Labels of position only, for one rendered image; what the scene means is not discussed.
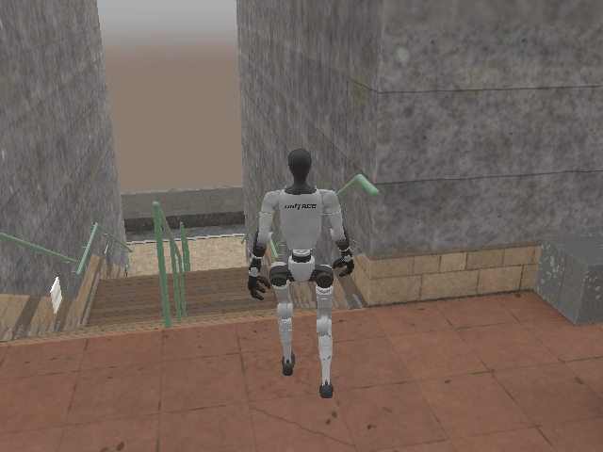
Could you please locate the robot left shin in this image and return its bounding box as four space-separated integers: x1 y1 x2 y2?
277 303 292 363

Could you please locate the left robot upper arm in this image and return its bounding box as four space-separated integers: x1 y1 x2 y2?
257 190 281 244

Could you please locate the right robot upper arm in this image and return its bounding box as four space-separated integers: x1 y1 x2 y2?
320 189 346 241

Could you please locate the right robot hand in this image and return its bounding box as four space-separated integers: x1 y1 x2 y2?
333 258 354 277

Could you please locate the left robot forearm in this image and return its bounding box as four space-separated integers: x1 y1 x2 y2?
249 229 267 277

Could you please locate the right robot forearm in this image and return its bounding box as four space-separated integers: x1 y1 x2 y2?
335 226 353 262

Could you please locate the left robot hand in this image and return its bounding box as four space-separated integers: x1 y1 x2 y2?
248 275 270 300

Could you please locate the left robot thigh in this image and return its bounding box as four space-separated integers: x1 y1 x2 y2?
269 262 293 320

